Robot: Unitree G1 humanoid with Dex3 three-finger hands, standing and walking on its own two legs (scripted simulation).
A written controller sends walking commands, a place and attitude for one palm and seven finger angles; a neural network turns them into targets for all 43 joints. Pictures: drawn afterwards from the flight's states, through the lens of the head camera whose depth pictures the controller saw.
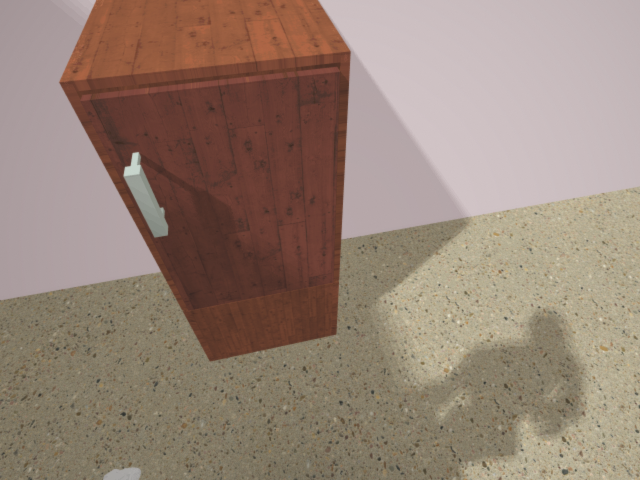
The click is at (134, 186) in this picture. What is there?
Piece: cupboard door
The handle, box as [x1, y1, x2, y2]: [123, 152, 167, 237]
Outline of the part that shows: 133,153 131,165 125,167 123,176 154,237 166,235 167,224 163,217 164,210 162,207 160,208 158,206 139,164 140,156 138,152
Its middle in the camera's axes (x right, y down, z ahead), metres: -0.30 -0.07 +0.68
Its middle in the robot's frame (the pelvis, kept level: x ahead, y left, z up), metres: +0.55 +0.33 +0.02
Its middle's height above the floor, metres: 0.78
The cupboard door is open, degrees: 0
